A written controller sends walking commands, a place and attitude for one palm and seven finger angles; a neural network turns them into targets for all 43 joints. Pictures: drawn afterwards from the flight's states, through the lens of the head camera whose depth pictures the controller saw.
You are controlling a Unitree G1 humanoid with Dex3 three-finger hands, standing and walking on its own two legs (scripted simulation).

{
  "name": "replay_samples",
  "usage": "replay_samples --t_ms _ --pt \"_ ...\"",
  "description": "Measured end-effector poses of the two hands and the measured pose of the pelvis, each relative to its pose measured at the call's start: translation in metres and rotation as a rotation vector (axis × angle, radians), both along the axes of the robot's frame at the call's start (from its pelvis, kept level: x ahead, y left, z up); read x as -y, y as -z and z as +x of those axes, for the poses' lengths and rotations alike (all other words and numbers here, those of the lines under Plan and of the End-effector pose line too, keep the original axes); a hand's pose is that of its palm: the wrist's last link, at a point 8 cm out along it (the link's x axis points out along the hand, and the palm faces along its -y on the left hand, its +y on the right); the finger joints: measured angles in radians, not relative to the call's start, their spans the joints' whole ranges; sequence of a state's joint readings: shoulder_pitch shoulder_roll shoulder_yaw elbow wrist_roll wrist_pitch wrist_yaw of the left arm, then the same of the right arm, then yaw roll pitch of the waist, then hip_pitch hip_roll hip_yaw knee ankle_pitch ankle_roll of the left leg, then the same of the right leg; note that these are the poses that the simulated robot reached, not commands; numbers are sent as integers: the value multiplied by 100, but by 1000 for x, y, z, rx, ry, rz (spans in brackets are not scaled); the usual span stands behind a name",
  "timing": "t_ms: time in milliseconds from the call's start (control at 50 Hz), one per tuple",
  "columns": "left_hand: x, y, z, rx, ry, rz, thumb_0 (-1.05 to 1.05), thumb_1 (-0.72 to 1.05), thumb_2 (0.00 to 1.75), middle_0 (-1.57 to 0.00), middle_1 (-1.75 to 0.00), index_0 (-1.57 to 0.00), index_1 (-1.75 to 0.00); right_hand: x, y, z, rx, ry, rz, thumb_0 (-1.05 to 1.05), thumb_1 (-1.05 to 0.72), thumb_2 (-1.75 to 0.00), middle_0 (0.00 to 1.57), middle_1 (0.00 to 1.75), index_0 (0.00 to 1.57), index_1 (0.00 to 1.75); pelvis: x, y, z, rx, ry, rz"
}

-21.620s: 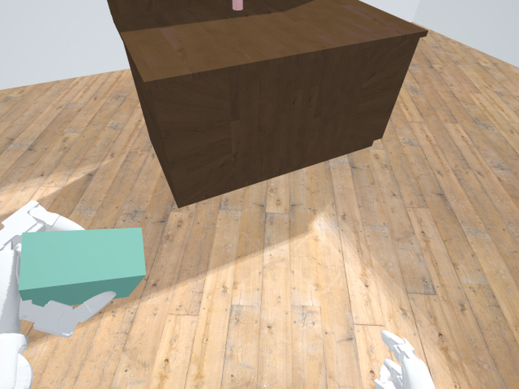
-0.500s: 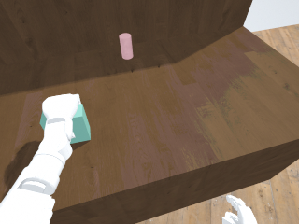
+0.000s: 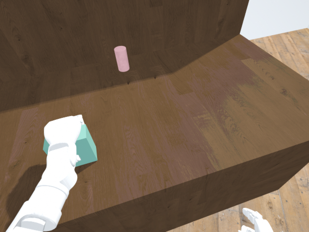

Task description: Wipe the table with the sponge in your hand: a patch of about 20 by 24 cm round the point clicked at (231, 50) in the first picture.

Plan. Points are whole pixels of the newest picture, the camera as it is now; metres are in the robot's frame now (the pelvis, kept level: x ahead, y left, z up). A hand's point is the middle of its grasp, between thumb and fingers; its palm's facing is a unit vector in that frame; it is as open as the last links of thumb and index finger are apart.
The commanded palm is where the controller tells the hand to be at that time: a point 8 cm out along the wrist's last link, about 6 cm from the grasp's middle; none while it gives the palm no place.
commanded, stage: wipe back along the middle lane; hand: left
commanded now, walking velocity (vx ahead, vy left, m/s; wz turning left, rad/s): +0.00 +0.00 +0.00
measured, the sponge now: (74, 151) +0.33 +0.28 +0.00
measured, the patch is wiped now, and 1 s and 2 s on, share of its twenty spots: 0.35 0.60 0.60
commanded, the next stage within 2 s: slide across to the third lane in 1.22 s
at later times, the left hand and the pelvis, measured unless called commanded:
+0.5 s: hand (67, 157) +0.29 +0.26 +0.05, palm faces +0.01 -0.04 -1.00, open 10.0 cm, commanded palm +0.25 +0.25 +0.08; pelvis -0.01 +0.01 +0.00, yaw +0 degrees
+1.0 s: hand (72, 172) +0.25 +0.23 +0.05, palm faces +0.03 -0.06 -1.00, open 10.0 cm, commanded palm +0.20 +0.22 +0.08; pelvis -0.01 +0.00 +0.00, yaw +0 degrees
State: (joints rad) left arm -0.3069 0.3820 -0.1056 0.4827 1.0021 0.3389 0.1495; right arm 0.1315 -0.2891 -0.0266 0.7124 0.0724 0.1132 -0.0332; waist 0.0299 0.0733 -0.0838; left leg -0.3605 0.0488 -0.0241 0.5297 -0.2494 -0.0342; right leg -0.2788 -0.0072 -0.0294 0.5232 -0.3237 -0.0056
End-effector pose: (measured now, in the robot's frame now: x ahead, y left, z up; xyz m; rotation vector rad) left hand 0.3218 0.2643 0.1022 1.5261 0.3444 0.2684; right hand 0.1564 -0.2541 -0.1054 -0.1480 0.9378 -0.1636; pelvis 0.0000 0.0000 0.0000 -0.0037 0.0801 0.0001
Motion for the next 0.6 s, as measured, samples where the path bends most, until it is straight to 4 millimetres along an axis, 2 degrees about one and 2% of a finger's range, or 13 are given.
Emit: replay_samples --t_ms 260,420,600 --pt "3 2 -38 41 34 -14 0 -47 105 -70 -140 -71 -141 -25 -19 31 132 -58 32 1 -91 -90 20 30 20 30 -6 1 -7 30 4 -1" --pt "2 3 -48 48 31 -17 0 -47 105 -70 -140 -71 -141 -42 -21 31 141 -82 47 1 -91 -90 20 30 20 30 -11 1 -14 37 5 -2" --pt "10 3 -62 62 46 -2 0 -47 105 -70 -141 -71 -141 -52 -16 27 138 -96 77 1 -91 -90 20 30 20 30 -17 2 -15 45 6 -2"
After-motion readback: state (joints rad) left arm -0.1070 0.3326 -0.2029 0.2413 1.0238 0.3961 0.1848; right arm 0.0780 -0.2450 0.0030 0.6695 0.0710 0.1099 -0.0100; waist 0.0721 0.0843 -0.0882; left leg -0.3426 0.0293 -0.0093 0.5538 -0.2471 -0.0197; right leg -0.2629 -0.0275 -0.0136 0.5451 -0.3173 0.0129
